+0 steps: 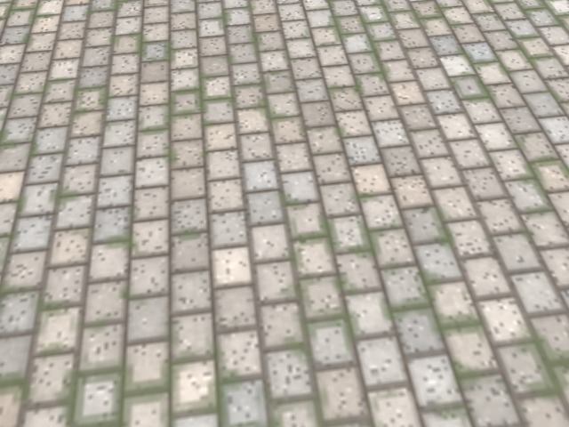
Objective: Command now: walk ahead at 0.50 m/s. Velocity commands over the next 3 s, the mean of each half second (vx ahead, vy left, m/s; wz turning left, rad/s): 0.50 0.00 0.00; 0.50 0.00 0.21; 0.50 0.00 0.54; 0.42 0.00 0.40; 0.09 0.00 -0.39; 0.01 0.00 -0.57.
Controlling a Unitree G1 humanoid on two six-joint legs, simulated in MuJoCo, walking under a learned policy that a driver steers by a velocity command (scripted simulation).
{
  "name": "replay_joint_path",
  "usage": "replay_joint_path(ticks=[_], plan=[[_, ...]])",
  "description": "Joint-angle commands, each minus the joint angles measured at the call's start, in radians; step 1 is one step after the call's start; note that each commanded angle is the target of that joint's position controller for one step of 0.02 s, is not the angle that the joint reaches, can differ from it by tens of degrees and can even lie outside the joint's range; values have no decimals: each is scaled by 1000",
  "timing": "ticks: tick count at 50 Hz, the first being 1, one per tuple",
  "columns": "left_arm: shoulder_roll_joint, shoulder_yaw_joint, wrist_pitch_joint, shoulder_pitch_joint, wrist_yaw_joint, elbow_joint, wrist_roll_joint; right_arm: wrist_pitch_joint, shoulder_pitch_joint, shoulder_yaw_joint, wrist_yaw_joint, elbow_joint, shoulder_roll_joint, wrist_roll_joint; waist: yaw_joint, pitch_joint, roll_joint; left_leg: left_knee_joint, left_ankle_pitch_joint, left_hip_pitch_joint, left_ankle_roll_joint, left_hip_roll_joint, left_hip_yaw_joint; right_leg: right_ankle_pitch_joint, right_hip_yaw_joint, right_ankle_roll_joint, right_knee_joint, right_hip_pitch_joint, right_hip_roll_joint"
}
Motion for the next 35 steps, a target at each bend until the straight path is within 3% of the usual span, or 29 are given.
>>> replay_joint_path(ticks=[1,3,4,5,6,7,8,9,10,11,13,16,21,26,29,30,31,32,33,34,35], plan=[[150,27,-2,50,13,-8,8,-25,-47,-19,-7,-72,-77,2,-47,33,-102,-64,-92,34,42,-50,27,836,104,-96,90,31,-308],[168,31,2,21,12,-9,7,-37,162,-40,-22,-7,-111,-1,-135,-71,-104,-136,-125,284,86,-111,47,1020,79,-72,323,17,-290],[164,29,2,0,10,-20,-3,-48,334,-58,-33,45,-147,-16,-209,-159,-86,-168,-84,532,121,-58,-9,878,55,-54,525,-122,-259],[101,11,-1,22,1,-62,-28,-51,493,-85,-44,66,-248,-43,-233,-303,52,-180,-175,826,202,216,-345,453,1,-21,865,-400,-174],[95,22,1,97,-6,-53,-45,-34,484,-95,-33,71,-264,-20,-188,-394,187,-313,-179,943,325,384,-763,-218,44,-1,1158,-650,-5],[158,40,8,4,0,-67,-19,-27,371,-85,-25,56,-216,6,-153,-239,35,-337,-235,819,287,327,-640,-143,129,-16,1188,-743,-82],[140,38,2,-79,-5,-92,-13,-33,285,-68,-21,41,-153,12,-133,-119,4,-374,-200,669,258,289,-507,-61,130,-16,1143,-751,-117],[117,38,3,-104,-8,-96,-11,-41,247,-55,-20,44,-106,6,-97,-47,-23,-413,-121,550,216,240,-410,-16,126,-14,1075,-710,-151],[109,41,15,-109,-12,-101,6,-49,252,-44,-25,61,-74,7,-68,-20,-9,-430,-57,476,183,198,-338,3,128,-4,1020,-665,-171],[82,36,29,-84,-19,-91,15,-56,264,-37,-29,76,-58,7,-48,-21,6,-443,-24,436,164,170,-285,15,122,7,988,-622,-177],[71,38,47,-94,-30,-99,19,-72,320,-39,-32,101,-80,10,-34,-21,16,-458,66,422,164,149,-235,36,98,24,951,-623,-178],[84,39,61,-223,-37,-150,19,-76,371,-42,-32,115,-113,11,-46,16,19,-498,82,429,165,132,-187,134,69,51,852,-719,-202],[74,25,56,-430,-40,-222,3,-71,459,-33,-32,133,-108,11,-100,38,30,-502,191,494,140,103,-126,281,18,67,577,-734,-185],[89,23,47,-543,-36,-269,0,-64,536,-35,-44,163,-119,-1,-132,52,40,-453,284,663,147,153,-124,256,2,30,437,-749,-155],[107,34,33,-483,-29,-263,1,-61,503,-41,-53,164,-138,-7,-84,24,47,-335,533,705,124,169,-99,149,-16,-17,369,-622,-108],[122,43,27,-387,-23,-232,2,-58,490,-44,-53,165,-148,-7,-43,-25,49,-223,650,699,112,158,-86,126,-28,-36,341,-501,-74],[140,57,17,-220,-15,-174,8,-55,471,-44,-51,161,-147,-1,28,-109,19,-38,644,642,92,119,-51,172,-39,-61,277,-298,-53],[209,79,8,-40,-3,-132,33,-56,464,-34,-47,133,-122,9,87,-224,-42,231,366,441,72,75,-23,113,141,-111,270,-30,-220],[315,105,10,26,-5,-126,46,-54,590,-14,-35,116,-8,52,38,-353,-276,630,-378,66,24,-117,23,49,645,-260,172,252,-534],[267,98,28,-52,-12,-138,6,-49,530,-42,-39,127,-114,24,27,-314,-129,722,-453,-22,42,-98,-124,-35,721,-244,84,162,-508],[206,79,26,-176,-13,-160,-3,-49,439,-48,-37,97,-118,19,-17,-149,-87,705,-360,-55,48,-43,-132,-45,540,-203,64,3,-477]])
